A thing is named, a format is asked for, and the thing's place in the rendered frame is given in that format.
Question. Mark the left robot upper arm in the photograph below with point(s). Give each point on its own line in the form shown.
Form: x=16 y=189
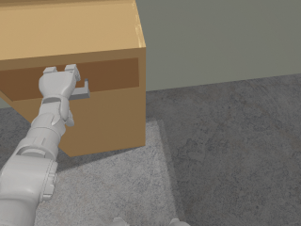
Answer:
x=27 y=182

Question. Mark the handle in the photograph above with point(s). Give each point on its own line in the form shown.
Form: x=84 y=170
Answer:
x=81 y=93

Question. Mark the robot right shin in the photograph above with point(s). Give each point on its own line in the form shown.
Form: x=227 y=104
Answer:
x=174 y=220

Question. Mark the left robot forearm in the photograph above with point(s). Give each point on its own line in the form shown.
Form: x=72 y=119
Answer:
x=44 y=135

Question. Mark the left robot hand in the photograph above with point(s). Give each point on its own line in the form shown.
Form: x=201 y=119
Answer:
x=60 y=83

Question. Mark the drawer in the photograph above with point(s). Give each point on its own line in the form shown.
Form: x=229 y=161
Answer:
x=23 y=84

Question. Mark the robot left shin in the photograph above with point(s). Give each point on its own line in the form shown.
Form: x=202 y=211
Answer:
x=118 y=219

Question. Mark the cabinet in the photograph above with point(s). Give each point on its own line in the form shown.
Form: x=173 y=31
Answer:
x=41 y=33

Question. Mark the robot shin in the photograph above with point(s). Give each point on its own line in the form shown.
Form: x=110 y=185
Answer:
x=174 y=220
x=118 y=219

